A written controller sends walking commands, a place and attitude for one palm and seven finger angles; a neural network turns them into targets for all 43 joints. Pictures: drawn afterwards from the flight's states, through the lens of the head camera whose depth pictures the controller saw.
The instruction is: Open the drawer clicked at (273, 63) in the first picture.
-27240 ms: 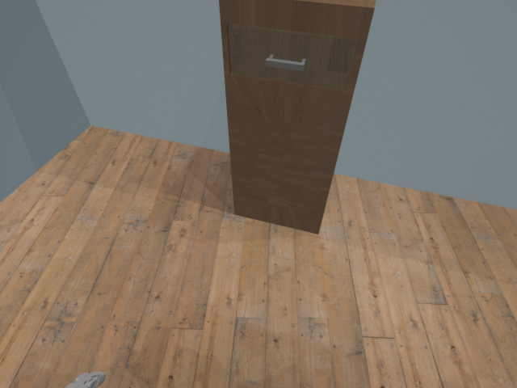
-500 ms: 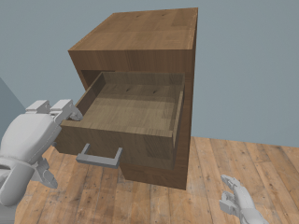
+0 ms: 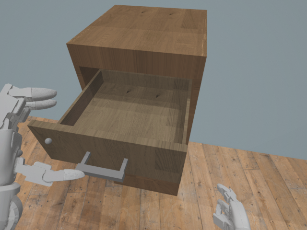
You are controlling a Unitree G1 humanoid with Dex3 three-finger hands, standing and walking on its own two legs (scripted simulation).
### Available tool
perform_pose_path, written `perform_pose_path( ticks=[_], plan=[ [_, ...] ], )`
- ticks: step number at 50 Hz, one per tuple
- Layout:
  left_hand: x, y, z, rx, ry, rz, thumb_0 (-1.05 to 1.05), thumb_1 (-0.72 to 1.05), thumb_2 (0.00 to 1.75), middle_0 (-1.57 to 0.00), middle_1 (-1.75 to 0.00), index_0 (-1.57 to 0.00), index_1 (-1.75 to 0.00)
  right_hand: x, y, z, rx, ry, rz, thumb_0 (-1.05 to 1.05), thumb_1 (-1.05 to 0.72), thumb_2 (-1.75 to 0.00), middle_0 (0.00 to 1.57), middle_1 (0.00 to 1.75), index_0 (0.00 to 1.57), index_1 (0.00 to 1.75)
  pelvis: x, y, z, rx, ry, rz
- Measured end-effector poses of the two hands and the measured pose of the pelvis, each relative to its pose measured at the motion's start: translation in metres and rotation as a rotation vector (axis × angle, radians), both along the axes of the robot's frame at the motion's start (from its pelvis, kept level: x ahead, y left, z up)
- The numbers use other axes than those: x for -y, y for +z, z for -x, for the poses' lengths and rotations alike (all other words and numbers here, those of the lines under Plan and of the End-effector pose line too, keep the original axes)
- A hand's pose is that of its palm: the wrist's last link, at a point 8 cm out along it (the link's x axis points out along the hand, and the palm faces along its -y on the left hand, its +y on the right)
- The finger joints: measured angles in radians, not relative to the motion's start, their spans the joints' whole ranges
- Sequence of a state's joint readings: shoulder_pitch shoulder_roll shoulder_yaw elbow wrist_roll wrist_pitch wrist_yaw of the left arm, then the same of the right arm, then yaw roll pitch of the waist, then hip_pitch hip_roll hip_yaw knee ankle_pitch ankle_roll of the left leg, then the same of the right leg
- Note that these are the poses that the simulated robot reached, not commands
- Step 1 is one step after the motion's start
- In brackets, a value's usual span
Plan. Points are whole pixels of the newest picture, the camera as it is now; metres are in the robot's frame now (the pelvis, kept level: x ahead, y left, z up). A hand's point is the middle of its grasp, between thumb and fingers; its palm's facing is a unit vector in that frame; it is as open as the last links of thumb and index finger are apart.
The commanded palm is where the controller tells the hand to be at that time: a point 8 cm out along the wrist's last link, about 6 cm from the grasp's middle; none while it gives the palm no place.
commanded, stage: draw the hand back to the body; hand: left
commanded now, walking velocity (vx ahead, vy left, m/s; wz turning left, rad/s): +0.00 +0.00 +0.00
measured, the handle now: (103, 165) +0.25 +0.16 +0.07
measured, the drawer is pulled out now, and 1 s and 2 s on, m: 0.28 0.28 0.28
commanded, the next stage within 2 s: step back with the hand held close in 0.78 s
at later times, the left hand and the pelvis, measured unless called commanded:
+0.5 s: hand (36, 126) +0.21 +0.23 +0.25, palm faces +0.47 -0.79 -0.39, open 9.3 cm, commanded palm +0.15 +0.28 +0.25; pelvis +0.02 +0.00 +0.00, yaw +0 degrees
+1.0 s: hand (39, 127) +0.20 +0.22 +0.25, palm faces +0.49 -0.75 -0.44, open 7.4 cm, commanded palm +0.13 +0.27 +0.25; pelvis +0.01 -0.02 +0.00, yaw +2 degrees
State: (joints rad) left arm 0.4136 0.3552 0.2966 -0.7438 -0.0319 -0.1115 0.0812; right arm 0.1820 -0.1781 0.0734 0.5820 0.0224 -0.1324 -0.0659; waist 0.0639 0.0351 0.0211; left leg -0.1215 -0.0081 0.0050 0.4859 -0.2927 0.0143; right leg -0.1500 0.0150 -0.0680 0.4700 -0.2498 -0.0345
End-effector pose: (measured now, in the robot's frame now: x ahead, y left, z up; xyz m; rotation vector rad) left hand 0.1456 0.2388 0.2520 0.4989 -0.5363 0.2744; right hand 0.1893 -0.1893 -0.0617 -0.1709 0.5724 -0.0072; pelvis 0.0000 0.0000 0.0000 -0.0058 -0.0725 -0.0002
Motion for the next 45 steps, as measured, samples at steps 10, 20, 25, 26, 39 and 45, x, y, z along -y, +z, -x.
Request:
perform_pose_path(
  ticks=[10,20,25,26,39,45],
  plan=[
    [-0.012,0.007,-0.017,0.039,0.027,0.024,-0.01,-0.06,0.49,-0.28,-0.92,-0.28,-0.92,0.013,-0.009,-0.004,-0.048,-0.03,0.025,0.01,-0.9,-0.9,0.2,0.3,0.2,0.3,-0.004,0.002,-0.017,-0.004,-0.002,0.004],
    [-0.023,0.004,-0.022,-0.028,0.089,-0.005,0.0,0.28,0.63,-0.26,-0.7,-0.25,-0.7,0.023,-0.006,-0.022,-0.042,-0.062,0.019,0.01,-0.9,-0.9,0.2,0.3,0.2,0.3,-0.001,0.002,-0.023,-0.023,-0.003,0.005],
    [-0.029,0.004,-0.02,-0.029,0.134,0.002,0.0,0.45,0.71,-0.24,-0.59,-0.24,-0.59,0.025,-0.006,-0.026,-0.045,-0.059,0.015,0.01,-0.9,-0.9,0.2,0.3,0.2,0.3,0.003,0.002,-0.023,-0.025,0.003,0.004],
    [-0.03,0.004,-0.019,-0.029,0.143,0.005,0.0,0.49,0.72,-0.24,-0.57,-0.24,-0.57,0.025,-0.006,-0.027,-0.046,-0.058,0.014,0.01,-0.9,-0.9,0.2,0.3,0.2,0.3,0.003,0.002,-0.023,-0.025,0.004,0.003],
    [-0.015,0.004,-0.015,-0.03,0.133,0.007,0.01,0.83,0.87,-0.22,-0.34,-0.21,-0.34,0.032,-0.011,-0.02,-0.046,-0.058,-0.005,0.01,-0.9,-0.9,0.2,0.3,0.2,0.3,0.013,0.002,-0.02,-0.019,0.008,-0.001],
    [-0.012,0.007,-0.012,-0.022,0.139,-0.009,0.01,0.88,0.89,-0.21,-0.32,-0.21,-0.32,0.039,-0.015,-0.013,-0.055,-0.073,-0.014,0.01,-0.9,-0.9,0.2,0.3,0.2,0.3,0.017,0.001,-0.017,-0.017,0.006,-0.003]
  ],
)
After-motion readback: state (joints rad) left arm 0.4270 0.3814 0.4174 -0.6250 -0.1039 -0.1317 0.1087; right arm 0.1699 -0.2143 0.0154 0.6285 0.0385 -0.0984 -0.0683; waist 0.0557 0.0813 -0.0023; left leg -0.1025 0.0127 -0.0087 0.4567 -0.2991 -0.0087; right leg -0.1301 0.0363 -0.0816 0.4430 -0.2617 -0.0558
